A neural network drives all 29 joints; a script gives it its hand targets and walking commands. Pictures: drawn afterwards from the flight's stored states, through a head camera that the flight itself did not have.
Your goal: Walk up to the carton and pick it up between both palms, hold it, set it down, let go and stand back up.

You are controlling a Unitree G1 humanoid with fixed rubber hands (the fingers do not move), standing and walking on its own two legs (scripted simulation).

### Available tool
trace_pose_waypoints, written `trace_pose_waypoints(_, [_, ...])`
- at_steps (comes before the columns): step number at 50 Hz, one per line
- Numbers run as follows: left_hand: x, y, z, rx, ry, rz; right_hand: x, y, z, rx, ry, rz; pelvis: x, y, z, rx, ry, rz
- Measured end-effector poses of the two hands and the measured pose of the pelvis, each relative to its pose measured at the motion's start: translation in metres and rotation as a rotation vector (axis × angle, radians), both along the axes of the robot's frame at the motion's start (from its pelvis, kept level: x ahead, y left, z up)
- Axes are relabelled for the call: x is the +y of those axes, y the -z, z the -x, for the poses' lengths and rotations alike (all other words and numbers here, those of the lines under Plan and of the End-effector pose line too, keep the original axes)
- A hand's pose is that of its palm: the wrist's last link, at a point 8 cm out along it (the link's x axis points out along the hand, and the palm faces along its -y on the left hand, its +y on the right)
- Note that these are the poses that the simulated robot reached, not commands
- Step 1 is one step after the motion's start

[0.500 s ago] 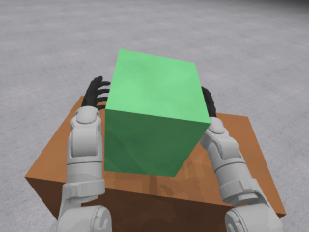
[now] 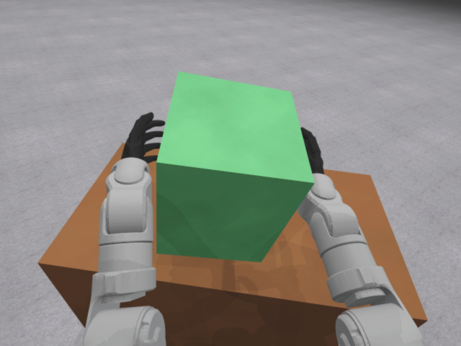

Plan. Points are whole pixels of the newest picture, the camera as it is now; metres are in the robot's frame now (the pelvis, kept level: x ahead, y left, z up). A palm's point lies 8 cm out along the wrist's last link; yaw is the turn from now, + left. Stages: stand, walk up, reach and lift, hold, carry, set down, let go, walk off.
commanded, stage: hold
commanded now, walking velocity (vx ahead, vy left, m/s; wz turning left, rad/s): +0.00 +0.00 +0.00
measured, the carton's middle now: (222, 173) +0.38 +0.01 +0.14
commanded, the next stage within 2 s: none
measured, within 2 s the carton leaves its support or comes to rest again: neither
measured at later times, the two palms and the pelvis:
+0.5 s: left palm (137, 158) +0.36 +0.15 +0.18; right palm (310, 171) +0.36 -0.14 +0.16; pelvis +0.00 +0.00 +0.00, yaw +0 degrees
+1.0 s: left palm (138, 160) +0.36 +0.15 +0.18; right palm (311, 174) +0.36 -0.14 +0.16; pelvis +0.00 +0.00 +0.00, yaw +0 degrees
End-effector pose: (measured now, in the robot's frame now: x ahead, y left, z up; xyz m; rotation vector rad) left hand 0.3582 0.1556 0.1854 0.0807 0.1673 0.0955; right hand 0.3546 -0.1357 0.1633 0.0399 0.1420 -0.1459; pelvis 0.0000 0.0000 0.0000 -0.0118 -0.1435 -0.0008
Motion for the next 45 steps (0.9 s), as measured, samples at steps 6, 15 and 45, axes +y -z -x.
trace_pose_waypoints(6, [0.0014,0.0002,0.0003,0.001,-0.007,0.002,0.0013,-0.0019,-0.0015,0.000,-0.004,0.001,-0.0003,0.0001,0.0020,-0.004,-0.006,0.001])
trace_pose_waypoints(15, [-0.0007,0.0012,-0.0041,0.003,-0.001,-0.005,-0.0008,0.0008,-0.0042,0.002,0.000,0.005,-0.0016,-0.0003,0.0004,0.009,-0.006,-0.001])
trace_pose_waypoints(45, [-0.0016,0.0027,-0.0013,0.010,-0.004,-0.011,-0.0018,0.0046,-0.0023,0.007,-0.002,-0.003,-0.0021,0.0000,0.0000,-0.002,-0.009,-0.001])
